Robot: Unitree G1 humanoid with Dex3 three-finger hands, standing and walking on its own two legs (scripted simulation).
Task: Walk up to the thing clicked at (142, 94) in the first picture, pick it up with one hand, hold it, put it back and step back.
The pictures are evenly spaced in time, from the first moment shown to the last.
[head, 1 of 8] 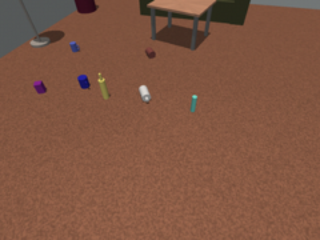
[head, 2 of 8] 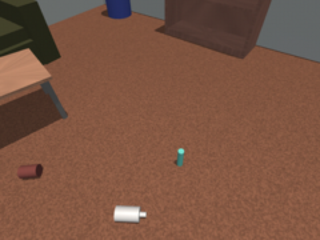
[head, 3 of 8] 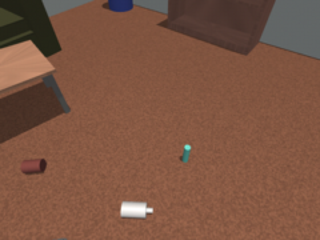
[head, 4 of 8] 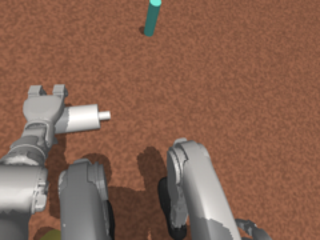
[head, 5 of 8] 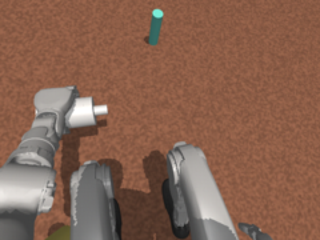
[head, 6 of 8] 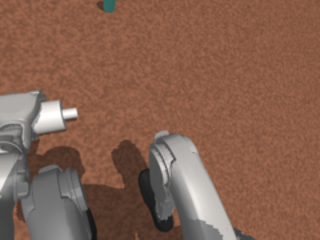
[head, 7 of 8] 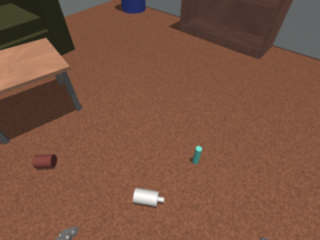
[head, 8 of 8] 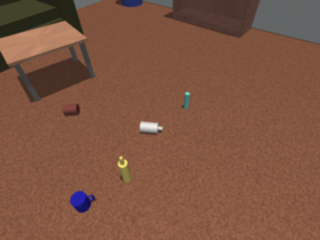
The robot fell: no
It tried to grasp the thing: yes
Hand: left
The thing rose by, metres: 0.66
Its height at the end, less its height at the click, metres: +0.00
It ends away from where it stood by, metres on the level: 0.07
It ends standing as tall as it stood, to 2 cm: yes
